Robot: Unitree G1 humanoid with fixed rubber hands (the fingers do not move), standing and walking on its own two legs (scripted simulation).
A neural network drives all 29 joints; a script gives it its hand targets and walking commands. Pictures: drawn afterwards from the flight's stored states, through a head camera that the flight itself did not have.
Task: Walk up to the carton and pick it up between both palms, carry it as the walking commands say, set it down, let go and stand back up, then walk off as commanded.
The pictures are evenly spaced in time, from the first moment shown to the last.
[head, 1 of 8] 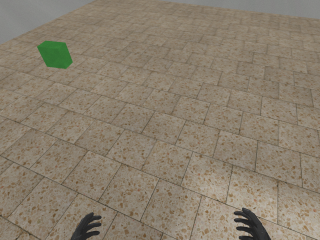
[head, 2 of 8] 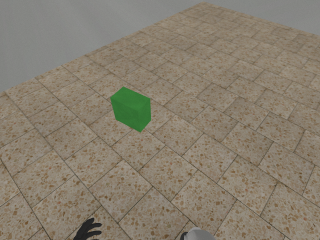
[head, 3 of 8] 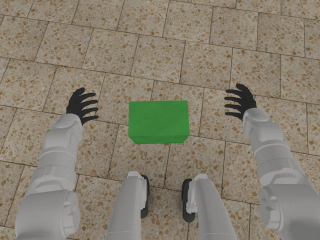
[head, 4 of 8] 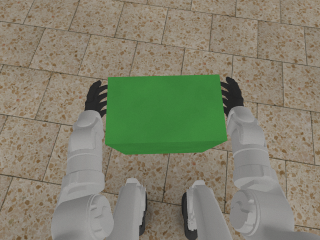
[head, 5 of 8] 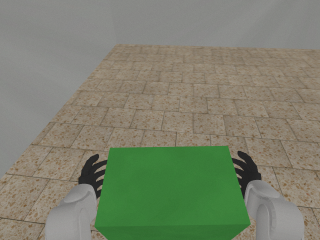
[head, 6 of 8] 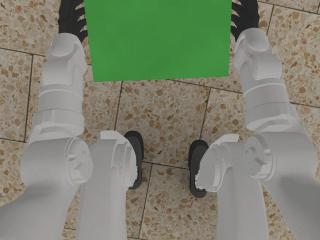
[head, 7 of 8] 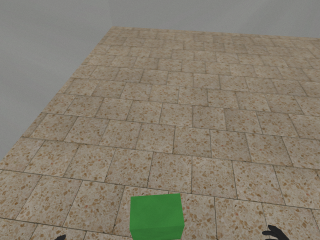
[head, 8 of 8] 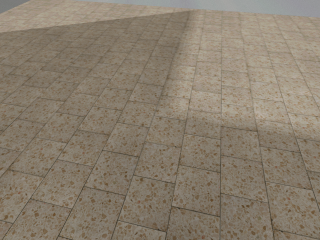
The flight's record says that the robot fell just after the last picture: no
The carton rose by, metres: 0.67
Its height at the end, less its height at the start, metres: +0.00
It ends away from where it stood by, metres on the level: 0.23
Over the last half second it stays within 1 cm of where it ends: yes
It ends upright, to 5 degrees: yes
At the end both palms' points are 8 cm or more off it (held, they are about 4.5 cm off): yes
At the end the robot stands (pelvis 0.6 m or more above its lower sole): yes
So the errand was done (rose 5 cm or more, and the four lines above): yes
